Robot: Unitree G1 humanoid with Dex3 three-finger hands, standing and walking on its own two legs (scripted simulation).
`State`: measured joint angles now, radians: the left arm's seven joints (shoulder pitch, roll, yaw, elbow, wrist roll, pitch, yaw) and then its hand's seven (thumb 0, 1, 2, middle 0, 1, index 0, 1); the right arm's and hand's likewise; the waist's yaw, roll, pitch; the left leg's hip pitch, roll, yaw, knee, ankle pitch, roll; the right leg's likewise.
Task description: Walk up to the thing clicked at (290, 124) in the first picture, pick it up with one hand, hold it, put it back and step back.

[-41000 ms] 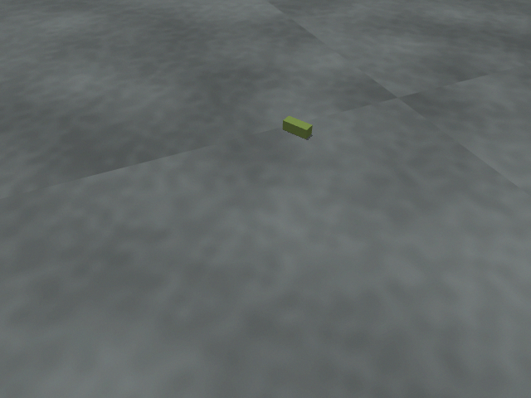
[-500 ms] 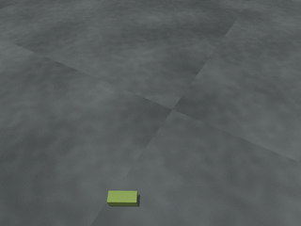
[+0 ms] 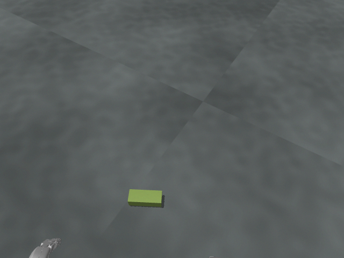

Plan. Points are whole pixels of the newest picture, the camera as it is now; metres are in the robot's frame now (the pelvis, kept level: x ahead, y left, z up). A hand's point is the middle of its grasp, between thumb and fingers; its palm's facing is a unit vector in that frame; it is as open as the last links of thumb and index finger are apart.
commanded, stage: walk up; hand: left
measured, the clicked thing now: (145, 198) +0.49 +0.14 -0.71
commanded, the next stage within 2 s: none
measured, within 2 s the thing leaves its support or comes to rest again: neither
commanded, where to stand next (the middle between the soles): +0.09 -0.07 m, yaw -3 degrees
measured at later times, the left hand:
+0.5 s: hand out of the picture +0.09 +0.20 -0.13, palm faces -0.09 -0.93 -0.37, open 7.4 cm
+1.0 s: hand out of the picture +0.07 +0.24 -0.13, palm faces -0.06 -0.92 -0.39, open 7.4 cm
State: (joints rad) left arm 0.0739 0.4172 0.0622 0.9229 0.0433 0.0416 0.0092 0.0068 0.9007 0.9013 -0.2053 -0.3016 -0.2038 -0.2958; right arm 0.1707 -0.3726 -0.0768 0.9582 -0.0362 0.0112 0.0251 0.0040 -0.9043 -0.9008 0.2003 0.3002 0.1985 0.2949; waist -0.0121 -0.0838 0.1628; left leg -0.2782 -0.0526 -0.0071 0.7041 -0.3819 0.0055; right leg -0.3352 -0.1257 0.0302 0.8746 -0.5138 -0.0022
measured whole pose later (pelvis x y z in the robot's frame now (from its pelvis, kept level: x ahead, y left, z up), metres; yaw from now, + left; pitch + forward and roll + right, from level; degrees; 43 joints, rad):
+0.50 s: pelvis -0.01 -0.05 +0.01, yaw -3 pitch -4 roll +0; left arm 0.16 0.36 0.05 0.92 0.03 0.03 -0.03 0.01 0.90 0.90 -0.20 -0.30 -0.20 -0.30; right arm 0.18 -0.42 -0.06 0.92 0.00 0.02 -0.03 0.01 -0.90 -0.90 0.20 0.30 0.20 0.30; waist -0.01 0.02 0.15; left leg -0.33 0.00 -0.07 0.94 -0.56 0.01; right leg -0.30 0.01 0.03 0.65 -0.28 -0.02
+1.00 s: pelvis -0.01 -0.03 +0.02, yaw -3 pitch -3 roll +0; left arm 0.20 0.39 0.01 1.02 0.01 -0.02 0.01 0.01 0.90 0.90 -0.20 -0.30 -0.20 -0.30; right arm 0.17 -0.37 -0.05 0.98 -0.02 0.02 0.03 0.01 -0.90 -0.90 0.20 0.30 0.20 0.30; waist 0.00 0.00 0.06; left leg -0.17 -0.02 0.02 0.54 -0.33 0.02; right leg -0.27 -0.02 0.04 0.55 -0.24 0.02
